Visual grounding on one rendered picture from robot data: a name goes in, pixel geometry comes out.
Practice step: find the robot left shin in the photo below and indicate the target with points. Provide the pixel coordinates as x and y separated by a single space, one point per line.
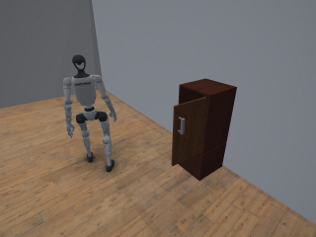
87 144

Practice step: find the robot left forearm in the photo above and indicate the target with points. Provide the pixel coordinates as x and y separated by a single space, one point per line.
68 112

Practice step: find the robot left upper arm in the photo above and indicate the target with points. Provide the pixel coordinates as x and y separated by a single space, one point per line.
67 82

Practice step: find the robot shin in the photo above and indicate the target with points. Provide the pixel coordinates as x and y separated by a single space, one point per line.
108 151
87 144

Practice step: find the robot right upper arm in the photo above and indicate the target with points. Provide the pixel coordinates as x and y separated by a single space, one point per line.
98 79

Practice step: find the robot right forearm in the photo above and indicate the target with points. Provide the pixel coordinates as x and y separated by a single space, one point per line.
109 103

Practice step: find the left robot hand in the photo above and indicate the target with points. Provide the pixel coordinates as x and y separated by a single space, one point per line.
68 128

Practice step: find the robot right shin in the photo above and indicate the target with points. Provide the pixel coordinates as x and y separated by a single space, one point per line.
108 151

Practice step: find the cupboard door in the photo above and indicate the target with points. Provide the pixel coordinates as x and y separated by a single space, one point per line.
187 145

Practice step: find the right robot hand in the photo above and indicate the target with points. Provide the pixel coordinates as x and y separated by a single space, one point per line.
113 114

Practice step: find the handle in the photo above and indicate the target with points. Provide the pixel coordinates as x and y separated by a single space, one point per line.
182 127

